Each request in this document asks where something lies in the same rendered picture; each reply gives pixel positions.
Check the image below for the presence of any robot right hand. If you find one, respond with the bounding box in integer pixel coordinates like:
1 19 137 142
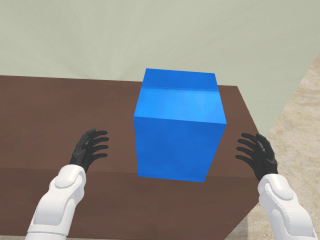
235 133 279 182

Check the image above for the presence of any left robot forearm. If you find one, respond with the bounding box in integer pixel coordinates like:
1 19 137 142
25 164 86 240

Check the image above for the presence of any pedestal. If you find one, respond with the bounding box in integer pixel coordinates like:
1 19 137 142
0 75 260 240

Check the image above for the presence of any robot left hand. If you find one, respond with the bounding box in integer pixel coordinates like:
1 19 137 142
69 128 109 173

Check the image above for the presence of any right robot forearm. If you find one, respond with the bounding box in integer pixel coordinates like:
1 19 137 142
257 173 318 240

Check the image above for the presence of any carton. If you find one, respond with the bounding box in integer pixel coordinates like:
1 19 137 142
133 68 227 183

